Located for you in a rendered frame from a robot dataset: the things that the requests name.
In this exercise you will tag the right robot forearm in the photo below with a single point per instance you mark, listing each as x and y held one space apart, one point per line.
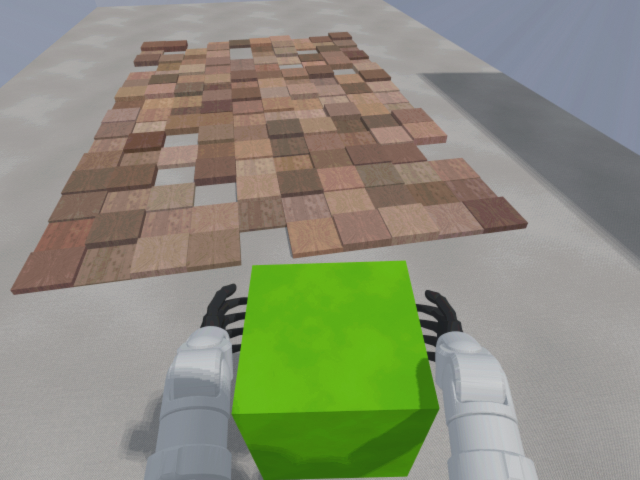
483 429

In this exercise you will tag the right robot hand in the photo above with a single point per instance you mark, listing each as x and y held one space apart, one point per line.
443 313

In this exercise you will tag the left robot forearm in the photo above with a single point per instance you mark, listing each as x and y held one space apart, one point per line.
192 436

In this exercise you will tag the left robot hand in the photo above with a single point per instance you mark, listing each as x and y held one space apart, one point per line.
218 307

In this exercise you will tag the carton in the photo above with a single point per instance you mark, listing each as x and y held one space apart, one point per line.
333 378

